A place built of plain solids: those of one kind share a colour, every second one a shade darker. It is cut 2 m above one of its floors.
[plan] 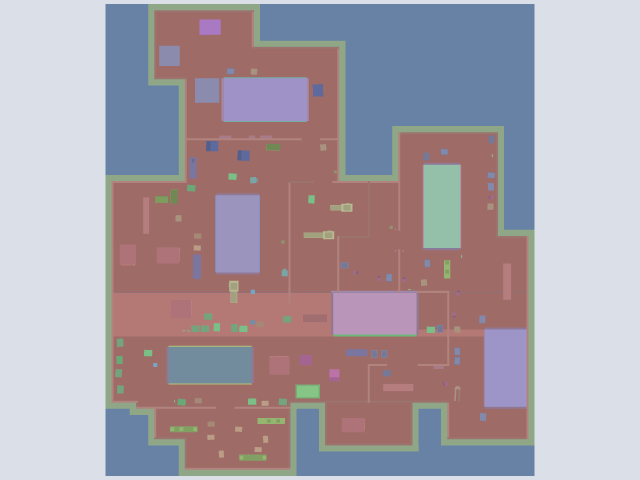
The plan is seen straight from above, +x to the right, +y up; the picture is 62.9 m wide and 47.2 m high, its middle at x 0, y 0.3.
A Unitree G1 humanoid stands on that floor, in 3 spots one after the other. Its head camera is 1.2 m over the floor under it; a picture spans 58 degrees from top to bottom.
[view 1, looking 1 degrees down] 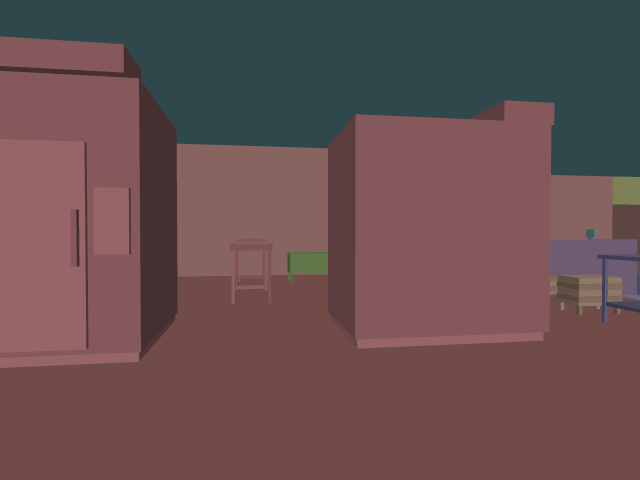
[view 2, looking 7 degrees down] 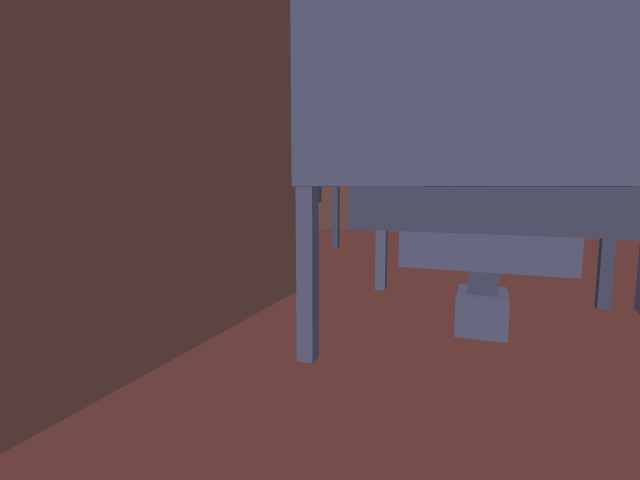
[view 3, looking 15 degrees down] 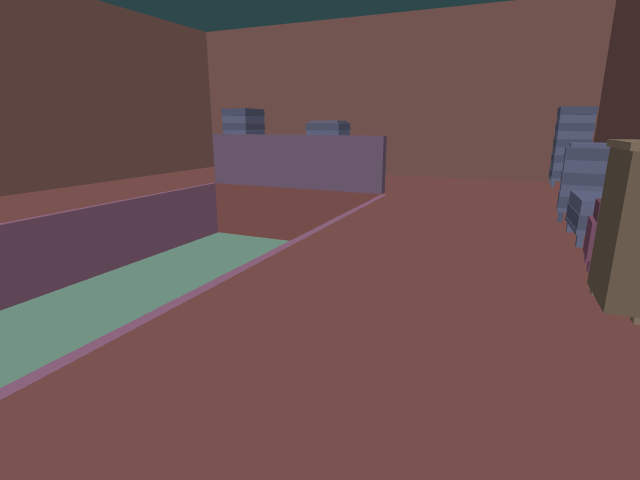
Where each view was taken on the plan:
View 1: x -17.10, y -6.30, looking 81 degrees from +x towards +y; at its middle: wall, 12.36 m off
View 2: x -11.10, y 11.20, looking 111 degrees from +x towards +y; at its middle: floor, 9.84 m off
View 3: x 15.90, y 0.30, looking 114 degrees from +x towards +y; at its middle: floor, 4.63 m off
